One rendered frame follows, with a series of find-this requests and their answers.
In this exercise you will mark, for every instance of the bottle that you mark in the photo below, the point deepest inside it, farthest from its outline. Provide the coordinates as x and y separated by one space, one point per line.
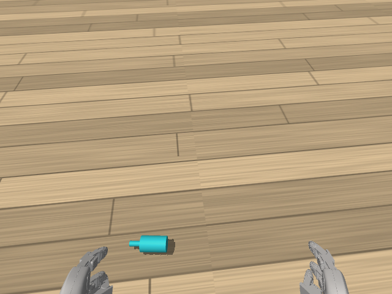
151 243

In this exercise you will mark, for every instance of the right robot hand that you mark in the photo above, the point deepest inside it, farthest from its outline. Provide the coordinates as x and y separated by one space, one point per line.
330 279

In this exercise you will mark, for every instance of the left robot hand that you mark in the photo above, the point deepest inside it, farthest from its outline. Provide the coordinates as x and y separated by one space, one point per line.
78 281

